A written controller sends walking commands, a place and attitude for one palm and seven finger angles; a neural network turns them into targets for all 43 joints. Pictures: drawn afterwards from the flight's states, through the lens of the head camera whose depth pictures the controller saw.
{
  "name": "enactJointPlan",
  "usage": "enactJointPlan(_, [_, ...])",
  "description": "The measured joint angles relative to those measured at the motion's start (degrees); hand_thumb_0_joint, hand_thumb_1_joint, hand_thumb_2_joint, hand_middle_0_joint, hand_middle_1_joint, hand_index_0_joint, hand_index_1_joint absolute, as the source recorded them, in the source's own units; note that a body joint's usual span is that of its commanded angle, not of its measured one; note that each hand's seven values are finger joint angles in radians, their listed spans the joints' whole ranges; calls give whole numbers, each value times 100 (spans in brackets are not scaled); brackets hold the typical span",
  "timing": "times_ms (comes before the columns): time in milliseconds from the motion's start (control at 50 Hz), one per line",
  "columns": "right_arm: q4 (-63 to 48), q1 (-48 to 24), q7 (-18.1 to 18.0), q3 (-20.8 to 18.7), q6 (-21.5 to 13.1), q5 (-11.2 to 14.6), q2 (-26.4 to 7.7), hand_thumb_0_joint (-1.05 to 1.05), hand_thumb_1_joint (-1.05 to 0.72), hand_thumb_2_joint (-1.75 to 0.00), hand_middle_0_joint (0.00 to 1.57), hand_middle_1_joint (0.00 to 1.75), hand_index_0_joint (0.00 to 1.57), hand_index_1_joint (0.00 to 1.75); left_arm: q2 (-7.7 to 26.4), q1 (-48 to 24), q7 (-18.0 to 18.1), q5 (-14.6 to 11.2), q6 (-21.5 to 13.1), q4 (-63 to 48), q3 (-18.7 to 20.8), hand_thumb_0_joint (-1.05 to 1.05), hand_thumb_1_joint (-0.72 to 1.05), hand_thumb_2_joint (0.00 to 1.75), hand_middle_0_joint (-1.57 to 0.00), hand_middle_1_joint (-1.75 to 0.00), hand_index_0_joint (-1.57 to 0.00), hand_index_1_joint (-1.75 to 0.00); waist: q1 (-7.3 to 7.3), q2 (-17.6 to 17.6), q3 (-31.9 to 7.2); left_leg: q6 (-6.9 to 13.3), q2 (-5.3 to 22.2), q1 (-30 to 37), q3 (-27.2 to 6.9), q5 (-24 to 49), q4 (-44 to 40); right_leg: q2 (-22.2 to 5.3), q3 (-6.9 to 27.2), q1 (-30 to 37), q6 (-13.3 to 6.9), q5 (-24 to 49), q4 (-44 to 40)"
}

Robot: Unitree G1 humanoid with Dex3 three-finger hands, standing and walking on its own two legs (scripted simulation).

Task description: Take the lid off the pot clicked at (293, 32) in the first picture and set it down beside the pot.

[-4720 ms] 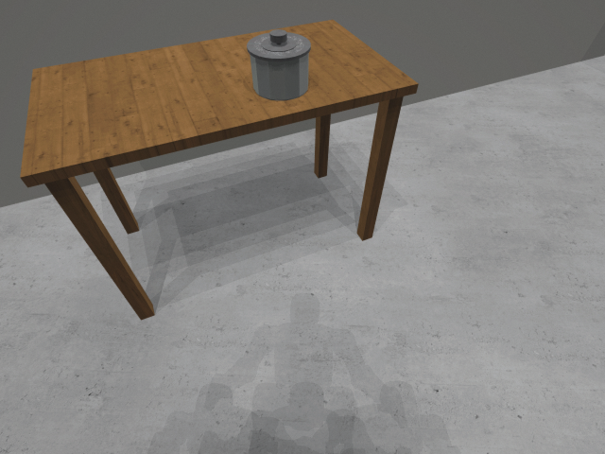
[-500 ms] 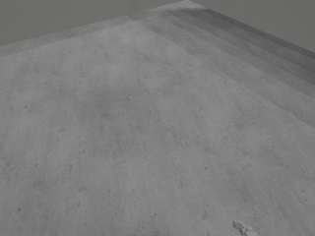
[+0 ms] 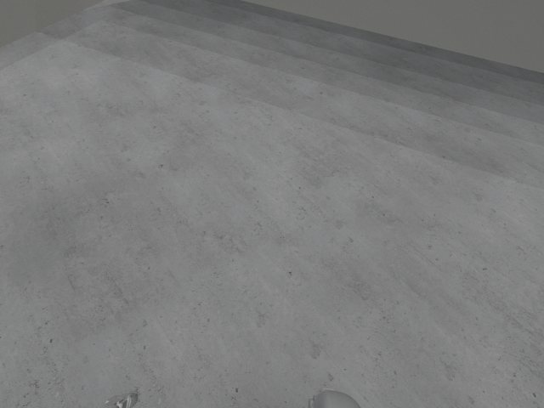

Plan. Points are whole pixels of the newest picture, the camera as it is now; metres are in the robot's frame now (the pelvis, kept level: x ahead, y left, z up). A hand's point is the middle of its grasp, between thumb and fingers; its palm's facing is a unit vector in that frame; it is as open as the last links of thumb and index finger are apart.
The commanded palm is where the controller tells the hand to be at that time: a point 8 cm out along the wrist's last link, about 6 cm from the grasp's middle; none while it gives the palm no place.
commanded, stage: walk to a spot facing it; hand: left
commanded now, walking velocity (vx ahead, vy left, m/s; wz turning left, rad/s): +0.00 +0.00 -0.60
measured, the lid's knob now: out of the picture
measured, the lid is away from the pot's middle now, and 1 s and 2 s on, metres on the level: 0.00 0.00 0.00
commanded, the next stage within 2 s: turn to face it in 0.08 s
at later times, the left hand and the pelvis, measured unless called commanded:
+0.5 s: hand out of the picture +0.15 +0.12 -0.16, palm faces -0.04 -0.98 -0.20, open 7.3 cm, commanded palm none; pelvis +0.03 -0.05 +0.00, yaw -3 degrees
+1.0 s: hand out of the picture +0.04 +0.19 -0.16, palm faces +0.27 -0.92 -0.27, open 7.4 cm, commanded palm none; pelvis +0.01 -0.04 +0.00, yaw +14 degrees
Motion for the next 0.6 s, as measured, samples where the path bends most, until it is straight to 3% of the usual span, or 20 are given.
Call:
enactJointPlan(120, [57,140,83,-44,88,-23,-29,0,-91,-89,20,30,20,30,-208,-317,-15,-12,-77,-185,-146,0,91,90,-19,-30,-20,-30,-199,199,131,-245,318,-72,416,-426,599,136,-251,673,-226,-298,-1299])
enactJointPlan(140, [45,190,104,-51,101,-6,-36,0,-91,-89,20,30,20,30,-227,-336,-18,-10,-136,-236,-178,0,91,90,-20,-30,-20,-30,-208,242,128,-311,422,-151,447,-552,851,187,-291,879,-299,-24,-1709])
enactJointPlan(160, [44,196,130,-56,140,21,-45,0,-91,-89,20,30,20,30,-244,-360,-4,0,-231,-268,-203,0,91,90,-20,-30,-20,-30,-193,298,141,-394,571,-330,363,-655,1282,277,-309,936,-571,21,-1851])
enactJointPlan(200, [26,58,128,-54,287,58,-70,0,-91,-89,20,30,20,30,-285,-393,55,-53,-372,-295,-258,0,90,90,-20,-30,-20,-30,-202,351,248,-594,554,-910,-400,-1229,2603,377,-260,883,-849,-87,-1668])
enactJointPlan(240, [11,-105,93,-53,362,67,-94,0,-91,-89,20,30,20,30,-351,-340,134,-87,-417,-264,-297,0,90,90,-20,-30,-20,-30,-192,370,279,-655,414,-1386,-1053,-1238,3564,435,-205,1009,-912,-73,-1786])
enactJointPlan(280, [6,-268,71,-58,379,54,-114,0,-91,-89,20,30,20,30,-424,-226,191,-98,-426,-166,-338,0,90,90,-20,-30,-21,-30,-170,390,216,-683,324,-1710,-1470,-931,4012,487,-148,1183,-892,58,-2064])
enactJointPlan(340, [-19,-419,50,-60,347,51,-116,0,-91,-89,20,30,20,30,-535,-34,219,-80,-424,43,-404,0,90,90,-20,-30,-21,-30,-190,425,31,-695,240,-1896,-1828,-470,3811,519,-153,1423,-905,230,-2471])
enactJointPlan(400, [5,-445,55,-50,330,67,-69,0,-91,-90,20,30,20,30,-569,59,234,-82,-451,129,-379,-1,92,90,-20,-30,-21,-30,-160,433,-123,-696,167,-1787,-1962,-332,3165,508,-293,1601,-906,271,-2681])
enactJointPlan(540, [54,-590,129,-48,411,77,56,0,-91,-90,20,30,20,30,-478,140,254,-17,-422,166,-303,-1,91,90,-20,-30,-21,-30,99,196,-110,-686,-59,-1332,-1589,-673,2107,270,-774,1670,-817,82,-2500])
enactJointPlan(600, [-62,-665,165,-50,372,74,54,0,-91,-90,20,30,20,30,-358,227,265,-33,-366,204,-248,-1,91,90,-20,-30,-21,-30,151,79,-48,-628,-136,-986,-1406,-207,1280,103,-1009,1551,-703,-103,-2164])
